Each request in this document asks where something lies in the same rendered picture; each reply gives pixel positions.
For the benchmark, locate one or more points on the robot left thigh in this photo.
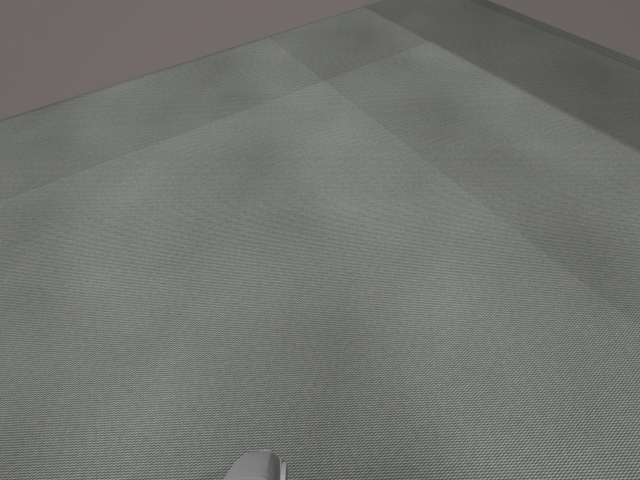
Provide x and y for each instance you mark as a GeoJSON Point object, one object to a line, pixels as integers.
{"type": "Point", "coordinates": [259, 465]}

